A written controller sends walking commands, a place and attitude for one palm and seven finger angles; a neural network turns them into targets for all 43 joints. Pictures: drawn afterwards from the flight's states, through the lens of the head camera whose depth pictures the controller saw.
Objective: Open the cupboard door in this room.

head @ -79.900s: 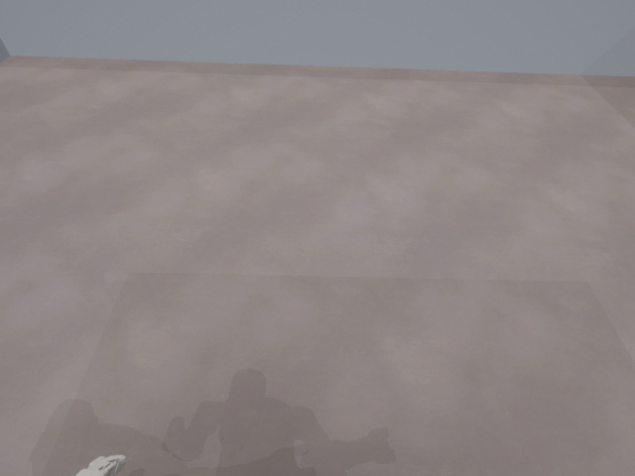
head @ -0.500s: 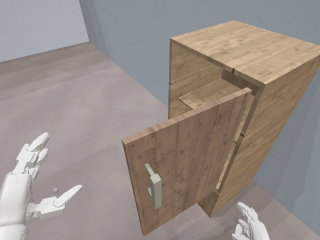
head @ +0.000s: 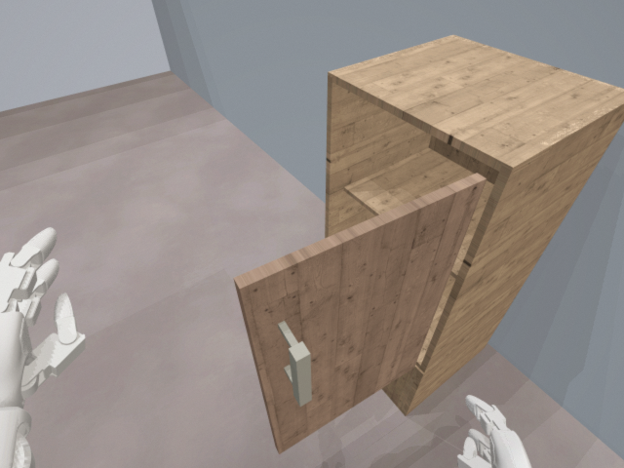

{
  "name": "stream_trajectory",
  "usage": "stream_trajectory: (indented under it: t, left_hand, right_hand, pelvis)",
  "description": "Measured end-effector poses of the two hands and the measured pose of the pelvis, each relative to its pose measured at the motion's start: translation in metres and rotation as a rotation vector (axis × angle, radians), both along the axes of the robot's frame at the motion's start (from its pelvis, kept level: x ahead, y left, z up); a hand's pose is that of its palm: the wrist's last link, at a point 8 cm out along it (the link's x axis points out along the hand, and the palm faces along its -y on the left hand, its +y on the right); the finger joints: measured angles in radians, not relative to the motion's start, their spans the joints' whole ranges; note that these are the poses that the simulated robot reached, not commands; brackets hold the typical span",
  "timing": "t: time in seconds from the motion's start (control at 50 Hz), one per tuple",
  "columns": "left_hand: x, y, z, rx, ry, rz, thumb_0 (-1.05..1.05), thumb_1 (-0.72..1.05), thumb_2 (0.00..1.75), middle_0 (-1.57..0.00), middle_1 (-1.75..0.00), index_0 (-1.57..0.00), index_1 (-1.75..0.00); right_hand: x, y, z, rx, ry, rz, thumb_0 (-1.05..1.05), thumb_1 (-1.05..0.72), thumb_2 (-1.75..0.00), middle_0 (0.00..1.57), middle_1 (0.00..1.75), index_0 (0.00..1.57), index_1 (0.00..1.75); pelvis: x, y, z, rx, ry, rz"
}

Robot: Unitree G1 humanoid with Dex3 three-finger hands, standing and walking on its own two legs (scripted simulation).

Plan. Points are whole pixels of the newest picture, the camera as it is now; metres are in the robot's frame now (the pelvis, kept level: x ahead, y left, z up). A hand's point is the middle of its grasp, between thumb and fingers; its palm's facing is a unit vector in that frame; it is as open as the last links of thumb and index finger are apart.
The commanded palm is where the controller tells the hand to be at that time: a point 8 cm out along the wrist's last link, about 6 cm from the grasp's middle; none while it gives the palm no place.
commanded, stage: draw the hand back to the body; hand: left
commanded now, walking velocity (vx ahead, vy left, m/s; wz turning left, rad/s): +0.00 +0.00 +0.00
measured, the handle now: (294, 364) +0.26 +0.07 -0.02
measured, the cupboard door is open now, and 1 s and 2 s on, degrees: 85 85 85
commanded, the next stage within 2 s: step back with the hand held close in 0.12 s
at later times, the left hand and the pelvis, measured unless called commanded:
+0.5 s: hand (82, 330) +0.19 +0.26 +0.15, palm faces +0.36 -0.80 -0.47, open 7.4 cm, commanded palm +0.13 +0.30 +0.18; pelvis -0.02 +0.01 +0.00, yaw -1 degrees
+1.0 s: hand (11, 410) +0.11 +0.27 +0.16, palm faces +0.44 -0.77 -0.46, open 7.4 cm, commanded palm +0.05 +0.31 +0.18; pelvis -0.09 +0.01 -0.02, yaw +0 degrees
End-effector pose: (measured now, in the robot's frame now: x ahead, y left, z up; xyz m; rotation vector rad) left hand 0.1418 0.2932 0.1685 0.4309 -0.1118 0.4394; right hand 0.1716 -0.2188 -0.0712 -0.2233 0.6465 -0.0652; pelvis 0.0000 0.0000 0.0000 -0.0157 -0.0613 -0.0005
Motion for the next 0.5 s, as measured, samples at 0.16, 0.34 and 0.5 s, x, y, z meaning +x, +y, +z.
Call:
stream_trajectory:
  t: [0.16,0.34,0.5]
  left_hand:
    - [-0.003,0.001,0.014,0.038,-0.041,0.01,0.01,0.88,0.9,-0.21,-0.31,-0.21,-0.3]
    - [0.005,0.011,0.011,0.06,-0.036,0.025,0.01,0.89,0.9,-0.21,-0.31,-0.21,-0.3]
    - [0.013,0.003,0.004,0.104,0.019,-0.077,0.01,0.89,0.9,-0.21,-0.31,-0.21,-0.3]
  right_hand:
    - [0.002,0.0,0.001,0.006,-0.01,0.002,0.02,-0.91,-0.9,0.2,0.3,0.2,0.3]
    - [-0.001,-0.002,0.001,0.012,0.015,-0.009,0.02,-0.91,-0.9,0.2,0.3,0.2,0.3]
    - [-0.024,-0.02,0.001,-0.036,0.075,-0.094,0.02,-0.91,-0.9,0.21,0.3,0.2,0.3]
  pelvis:
    - [0.001,-0.002,0.001,-0.001,-0.014,0.003]
    - [-0.005,-0.003,0.003,-0.006,0.008,0.0]
    - [-0.016,0.005,0.003,0.004,0.051,-0.02]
